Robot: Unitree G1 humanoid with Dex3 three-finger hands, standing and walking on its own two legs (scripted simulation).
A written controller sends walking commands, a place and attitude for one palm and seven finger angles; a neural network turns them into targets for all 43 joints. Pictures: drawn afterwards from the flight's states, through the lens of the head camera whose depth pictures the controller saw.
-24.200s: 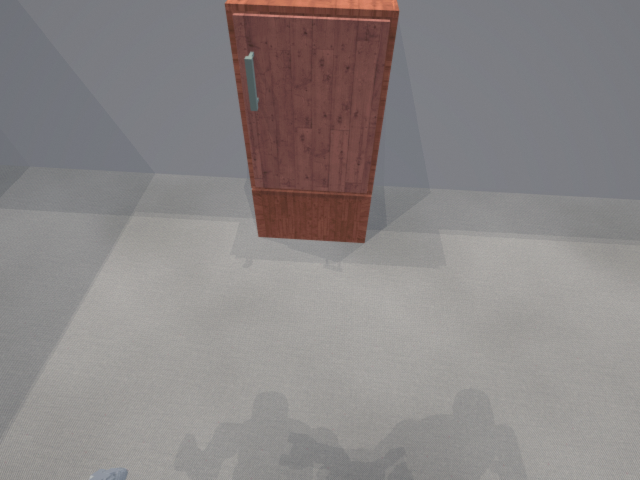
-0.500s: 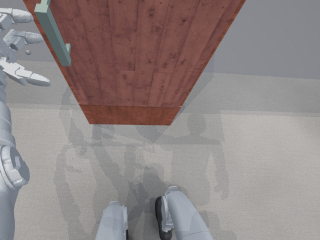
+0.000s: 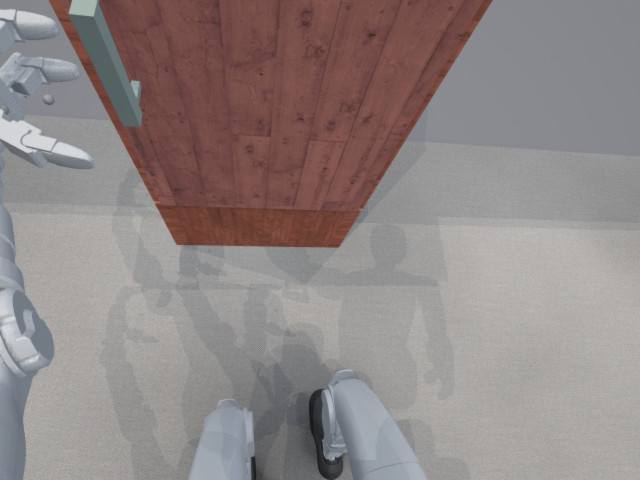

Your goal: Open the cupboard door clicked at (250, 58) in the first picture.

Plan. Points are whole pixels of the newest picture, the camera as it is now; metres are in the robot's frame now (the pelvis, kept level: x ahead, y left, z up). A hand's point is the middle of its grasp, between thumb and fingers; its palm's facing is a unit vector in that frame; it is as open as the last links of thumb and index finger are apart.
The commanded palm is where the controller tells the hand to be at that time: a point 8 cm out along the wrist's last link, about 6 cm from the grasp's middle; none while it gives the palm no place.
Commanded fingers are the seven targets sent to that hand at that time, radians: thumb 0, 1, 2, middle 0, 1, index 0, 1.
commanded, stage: move the hooked fingers beside the handle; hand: left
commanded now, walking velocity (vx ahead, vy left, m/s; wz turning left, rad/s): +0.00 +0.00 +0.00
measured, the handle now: (115, 58) +0.58 +0.18 +0.07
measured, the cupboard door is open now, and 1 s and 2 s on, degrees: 0 0 0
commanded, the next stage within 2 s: slide the fingers in behind the handle in 0.04 s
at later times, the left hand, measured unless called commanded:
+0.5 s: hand (80, 97) +0.53 +0.21 +0.06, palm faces -0.07 -1.00 +0.00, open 13.9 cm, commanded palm +0.52 +0.24 +0.06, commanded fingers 0.00 -0.50 0.30 -0.30 -1.20 -0.30 -1.20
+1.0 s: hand (110, 99) +0.53 +0.19 +0.06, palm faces -0.08 -1.00 -0.01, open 13.9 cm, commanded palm +0.51 +0.22 +0.06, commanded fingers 0.00 -0.50 0.30 -0.30 -1.20 -0.30 -1.20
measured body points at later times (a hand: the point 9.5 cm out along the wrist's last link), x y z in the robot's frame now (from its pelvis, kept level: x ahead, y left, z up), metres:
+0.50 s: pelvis +0.01 +0.00 +0.00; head +0.18 +0.04 +0.42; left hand +0.53 +0.27 +0.06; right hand +0.01 -0.26 -0.10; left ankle -0.02 +0.09 -0.63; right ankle +0.07 -0.13 -0.63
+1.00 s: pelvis +0.01 -0.01 +0.01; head +0.18 +0.03 +0.42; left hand +0.53 +0.24 +0.06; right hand +0.02 -0.27 -0.10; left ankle -0.02 +0.09 -0.63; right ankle +0.07 -0.13 -0.63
